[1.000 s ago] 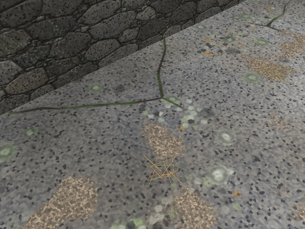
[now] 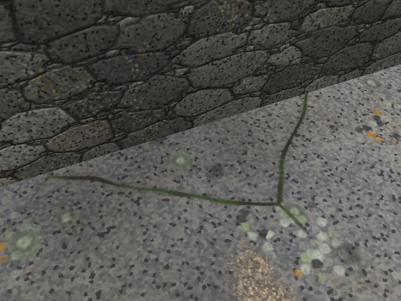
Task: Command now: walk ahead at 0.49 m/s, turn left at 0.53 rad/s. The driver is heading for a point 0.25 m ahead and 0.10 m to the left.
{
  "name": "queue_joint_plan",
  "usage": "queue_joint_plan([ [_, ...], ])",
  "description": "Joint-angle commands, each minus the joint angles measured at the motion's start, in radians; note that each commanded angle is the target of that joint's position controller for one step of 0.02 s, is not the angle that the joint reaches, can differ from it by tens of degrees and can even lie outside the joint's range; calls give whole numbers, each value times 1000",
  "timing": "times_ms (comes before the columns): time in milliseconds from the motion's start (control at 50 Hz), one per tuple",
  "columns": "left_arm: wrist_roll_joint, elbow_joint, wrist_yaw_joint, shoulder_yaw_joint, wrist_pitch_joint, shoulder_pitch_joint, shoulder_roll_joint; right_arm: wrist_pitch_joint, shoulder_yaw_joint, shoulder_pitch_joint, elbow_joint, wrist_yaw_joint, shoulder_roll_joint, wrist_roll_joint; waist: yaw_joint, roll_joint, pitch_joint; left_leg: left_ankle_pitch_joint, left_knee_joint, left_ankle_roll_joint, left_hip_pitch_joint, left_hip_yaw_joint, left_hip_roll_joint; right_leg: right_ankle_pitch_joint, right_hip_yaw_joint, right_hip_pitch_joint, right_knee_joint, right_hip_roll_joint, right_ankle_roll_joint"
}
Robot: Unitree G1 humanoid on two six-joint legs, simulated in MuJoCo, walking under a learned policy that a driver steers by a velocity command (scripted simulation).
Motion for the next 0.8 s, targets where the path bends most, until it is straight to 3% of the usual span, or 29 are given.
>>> queue_joint_plan([
  [20, -15, -48, 9, 43, 12, -1, 178, -16, 0, -133, -118, 24, -38, 2, 15, -47, 99, -30, -93, 23, -57, 45, -3, 394, 71, 18, -52, -328, -140],
  [40, -19, -45, 10, 45, 22, 0, 186, -15, -2, -143, -132, 29, -44, 3, 11, -56, 95, -73, -111, 35, -44, 66, -18, 463, 59, 47, -21, -335, -131],
  [80, -27, -46, 16, 47, 40, -17, 208, -14, -21, -99, -148, 32, -73, -9, -36, -100, 45, -178, -138, 64, 93, 128, -101, 887, 38, 56, 134, -324, -106],
  [100, -29, -47, 21, 48, 49, -28, 217, -16, -39, 4, -130, 32, -105, -13, -95, -119, -21, -187, -164, 86, 225, 146, -150, 1030, 32, 48, 282, -307, -88],
  [120, -35, -52, 25, 42, 53, -45, 212, -20, -69, 162, -93, 21, -158, -17, -181, -101, -108, -44, -269, 118, 462, 135, -188, 989, 13, -32, 487, -261, -48],
  [140, -9, -74, 25, 21, 41, -25, 161, -12, -94, 268, -73, -4, -244, -25, -213, 14, -217, 296, -243, 170, 779, -52, -47, 572, 17, -281, 784, -199, 9],
  [160, 19, -105, 3, -25, 17, 109, 34, -16, -89, 204, -103, -12, -333, -49, -74, 241, -380, 634, -229, 398, 1111, -556, 281, -415, 125, -669, 1171, -20, 74],
  [180, -14, -56, -7, -2, 1, 51, 154, -12, -70, 268, -117, -7, -239, -45, -184, 51, -547, 650, -292, 407, 1097, -582, 286, -400, 336, -641, 1241, -35, 66],
  [200, -51, -87, -8, 5, 3, -38, 162, -13, -55, 208, -104, -3, -197, -38, -165, 45, -393, 650, -304, 357, 999, -400, 241, -324, 326, -712, 1204, -88, 54],
  [220, -37, -97, 2, -4, 5, -82, 137, -14, -46, 143, -98, -2, -157, -16, -130, -12, -255, 551, -334, 301, 840, -300, 180, -252, 301, -732, 1112, -126, 51],
  [240, -19, -91, 12, 1, 15, -104, 138, -14, -35, 84, -103, -6, -126, -13, -100, -19, -180, 486, -375, 271, 703, -243, 145, -203, 296, -695, 1055, -148, 56],
  [260, -19, -85, 17, 6, 35, -76, 140, -15, -31, 49, -106, -7, -119, -23, -58, 0, -154, 471, -421, 258, 577, -192, 120, -164, 299, -599, 1027, -160, 58],
  [280, -17, -73, 22, 7, 52, -41, 127, -20, -32, 26, -106, -5, -122, -34, -32, 8, -153, 477, -450, 256, 499, -156, 106, -126, 289, -531, 1003, -151, 66],
  [320, -10, -63, 32, 2, 71, -8, 97, -34, -30, 1, -93, -7, -120, -42, -5, 22, -150, 522, -472, 256, 445, -91, 84, -70, 284, -488, 899, -144, 82],
  [400, 1, -71, 38, -9, 79, -83, 68, -23, -26, -10, -57, -27, -117, -41, -24, 56, -156, 426, -476, 224, 455, -33, 55, 54, 288, -454, 649, -145, 93],
  [480, -6, -77, 35, -3, 90, -151, 91, -5, -19, 5, -14, -28, -111, -45, -57, 70, -124, 158, -486, 213, 458, -74, 69, 83, 288, -402, 489, -131, 86],
  [520, -1, -74, 33, 0, 87, -151, 88, 1, -11, -4, 5, -27, -95, -36, -46, 70, -104, 61, -452, 193, 454, -92, 63, 87, 275, -349, 376, -115, 65],
  [540, 7, -67, 30, -2, 82, -136, 82, 4, -5, -6, 14, -27, -81, -28, -29, 57, -98, -21, -423, 159, 444, -87, 37, 171, 263, -286, 263, -105, 48],
  [560, 19, -66, 30, 1, 77, -136, 103, 1, 3, 30, 28, -27, -59, -30, -38, 22, -95, -113, -396, 108, 429, -84, -2, 305, 302, -225, 208, -136, 31],
  [580, 22, -75, 34, 8, 75, -140, 153, -3, 7, 72, 34, -28, -48, -48, -79, -61, -96, -235, -337, 61, 404, -50, -68, 468, 371, -186, 213, -207, 3],
  [600, 11, -68, 36, 14, 78, -179, 176, -4, 4, 145, 50, -28, -39, -50, -144, -195, -91, -339, -341, 29, 388, -3, -131, 423, 392, -201, 231, -234, -47],
  [620, 0, -63, 28, 5, 80, -199, 113, 1, 6, 107, 55, -33, -45, -52, -116, -209, -84, -311, -346, 10, 455, 14, -131, 230, 382, -278, 207, -204, -47],
  [640, 2, -59, 22, -2, 79, -204, 81, 11, -1, 51, 51, -38, -73, -44, -88, -168, -53, -276, -340, 11, 470, 13, -125, 160, 363, -317, 198, -171, -23],
  [660, 6, -52, 21, -3, 74, -202, 79, 21, -4, 29, 53, -43, -75, -37, -79, -138, -48, -240, -337, 18, 472, 6, -116, 173, 342, -317, 205, -152, -5],
  [700, 3, -28, 21, -2, 63, -179, 88, 33, -5, 31, 61, -46, -70, -38, -72, -117, -54, -178, -344, 24, 477, -9, -104, 234, 321, -282, 229, -136, 6],
  [800, -4, 16, 31, -2, 67, -173, 84, 28, -10, 32, 104, -46, -63, -29, -59, -71, -74, -69, -333, 19, 502, -9, -98, 349, 305, -221, 264, -124, -3],
])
